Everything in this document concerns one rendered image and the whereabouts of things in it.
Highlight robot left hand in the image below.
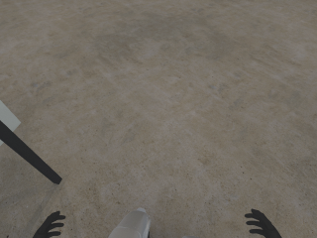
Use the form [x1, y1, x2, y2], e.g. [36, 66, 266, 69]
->
[33, 211, 65, 238]

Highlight left robot shin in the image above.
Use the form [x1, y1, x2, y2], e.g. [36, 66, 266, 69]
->
[137, 207, 146, 213]

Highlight robot right hand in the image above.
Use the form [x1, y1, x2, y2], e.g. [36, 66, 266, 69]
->
[245, 209, 282, 238]

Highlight robot left thigh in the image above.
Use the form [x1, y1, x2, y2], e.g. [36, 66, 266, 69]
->
[108, 210, 152, 238]

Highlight table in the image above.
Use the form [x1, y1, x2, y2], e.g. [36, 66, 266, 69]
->
[0, 120, 62, 184]

